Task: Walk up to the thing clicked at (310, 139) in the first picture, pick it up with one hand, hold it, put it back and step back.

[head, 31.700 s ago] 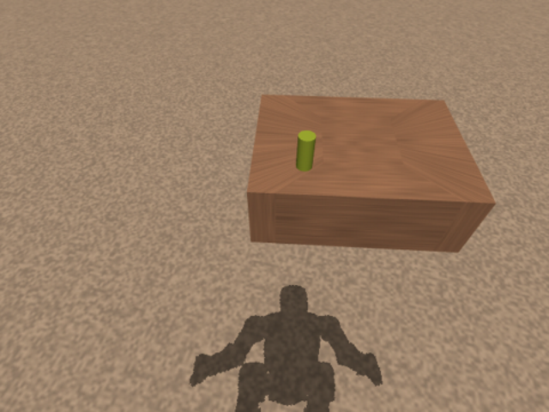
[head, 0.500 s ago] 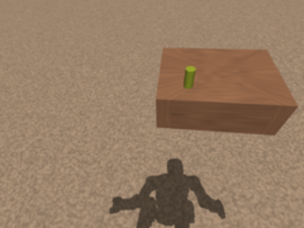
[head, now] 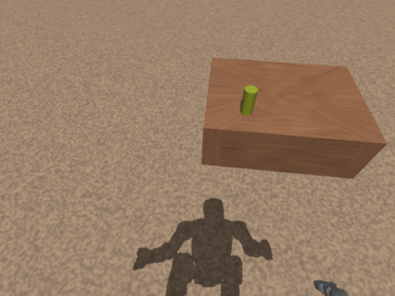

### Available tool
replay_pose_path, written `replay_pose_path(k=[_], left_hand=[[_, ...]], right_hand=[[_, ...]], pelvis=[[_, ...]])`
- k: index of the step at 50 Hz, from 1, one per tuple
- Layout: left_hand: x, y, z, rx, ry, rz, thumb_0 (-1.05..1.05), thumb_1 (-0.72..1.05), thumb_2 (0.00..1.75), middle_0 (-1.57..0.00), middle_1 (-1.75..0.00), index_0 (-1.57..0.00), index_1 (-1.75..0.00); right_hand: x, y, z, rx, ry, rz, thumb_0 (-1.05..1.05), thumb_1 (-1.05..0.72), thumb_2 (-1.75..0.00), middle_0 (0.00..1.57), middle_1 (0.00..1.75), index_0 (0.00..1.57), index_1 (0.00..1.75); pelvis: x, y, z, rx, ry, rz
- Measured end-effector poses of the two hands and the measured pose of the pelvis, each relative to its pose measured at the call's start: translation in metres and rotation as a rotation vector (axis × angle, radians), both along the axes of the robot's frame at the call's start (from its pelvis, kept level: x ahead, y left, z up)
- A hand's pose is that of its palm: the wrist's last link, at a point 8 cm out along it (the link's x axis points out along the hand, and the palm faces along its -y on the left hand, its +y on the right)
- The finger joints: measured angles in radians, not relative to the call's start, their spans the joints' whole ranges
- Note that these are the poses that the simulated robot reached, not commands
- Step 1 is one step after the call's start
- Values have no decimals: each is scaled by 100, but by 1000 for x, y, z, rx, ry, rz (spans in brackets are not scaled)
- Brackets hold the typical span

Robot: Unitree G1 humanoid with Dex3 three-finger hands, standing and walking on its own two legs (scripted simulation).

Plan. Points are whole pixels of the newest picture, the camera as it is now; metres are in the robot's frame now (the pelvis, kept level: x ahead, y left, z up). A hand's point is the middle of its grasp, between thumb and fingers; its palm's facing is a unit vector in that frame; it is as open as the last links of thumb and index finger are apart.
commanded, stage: step back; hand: right
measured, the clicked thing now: (248, 100) +1.10 -0.26 -0.36
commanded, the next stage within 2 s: stand in 0.34 s
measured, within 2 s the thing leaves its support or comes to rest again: neither
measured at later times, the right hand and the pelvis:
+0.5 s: hand out of the picture +0.08 -0.24 -0.14, palm faces +0.02 +0.95 -0.33, open 7.4 cm; pelvis -0.01 +0.01 +0.01, yaw -1 degrees
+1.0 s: hand out of the picture +0.05 -0.25 -0.14, palm faces +0.01 +0.95 -0.33, open 7.4 cm; pelvis -0.01 +0.01 +0.02, yaw -1 degrees
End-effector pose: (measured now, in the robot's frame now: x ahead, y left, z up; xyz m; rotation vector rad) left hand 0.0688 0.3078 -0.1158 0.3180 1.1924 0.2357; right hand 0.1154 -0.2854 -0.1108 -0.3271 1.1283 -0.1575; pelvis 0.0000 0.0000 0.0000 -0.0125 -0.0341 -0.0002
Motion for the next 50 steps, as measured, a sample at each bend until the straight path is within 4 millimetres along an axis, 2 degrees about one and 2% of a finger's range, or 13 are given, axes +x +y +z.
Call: replay_pose_path(k=[5,11,18,27,35,43,50], left_hand=[[8,3,4,-2,-12,-9,0,90,90,-20,-30,-20,-30],[13,6,9,4,-21,-23,0,90,90,-20,-30,-20,-30],[6,6,10,-2,-1,-41,0,91,90,-20,-30,-20,-30],[-9,-5,9,-31,34,-45,0,91,90,-20,-30,-20,-30],[-19,-7,10,-33,52,-43,0,90,90,-20,-30,-20,-30],[-25,-5,10,-23,73,-39,0,91,90,-20,-30,-20,-30],[-19,-5,10,-23,68,-42,0,91,90,-20,-30,-20,-30]], right_hand=[[9,3,6,-1,-20,-5,1,-91,-90,20,30,20,30],[3,3,10,-3,-21,-24,1,-91,-90,20,30,20,30],[-19,1,10,0,6,-53,1,-91,-90,20,30,20,30],[-54,-2,8,10,57,-85,1,-91,-90,20,30,20,30],[-75,-5,5,11,100,-97,1,-91,-90,20,30,20,30],[-80,-8,4,11,116,-97,1,-91,-90,20,30,20,30],[-74,-8,5,6,113,-89,1,-91,-90,20,30,20,30]], pelvis=[[0,5,4,3,-3,-11],[-3,8,7,5,-11,-22],[-10,9,10,6,-17,-33],[-15,9,14,9,-26,-23],[-19,7,15,10,-21,-18],[-17,5,15,9,-15,-17],[-13,6,15,7,-12,-17]])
